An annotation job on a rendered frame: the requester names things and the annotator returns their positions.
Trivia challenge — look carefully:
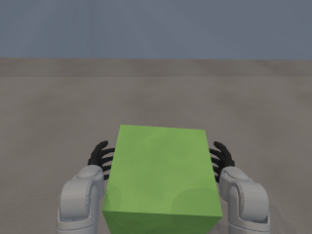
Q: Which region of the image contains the carton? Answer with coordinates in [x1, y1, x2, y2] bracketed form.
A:
[101, 125, 223, 234]

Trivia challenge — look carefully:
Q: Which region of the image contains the robot right forearm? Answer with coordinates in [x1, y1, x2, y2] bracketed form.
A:
[218, 166, 271, 234]

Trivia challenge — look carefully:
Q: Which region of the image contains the left robot hand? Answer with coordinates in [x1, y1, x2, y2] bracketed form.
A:
[87, 140, 115, 180]

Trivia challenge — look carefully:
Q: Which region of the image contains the robot left forearm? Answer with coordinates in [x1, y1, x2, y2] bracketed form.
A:
[56, 165, 104, 234]

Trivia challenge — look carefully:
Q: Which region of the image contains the right robot hand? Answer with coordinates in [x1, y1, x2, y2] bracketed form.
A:
[209, 141, 235, 183]

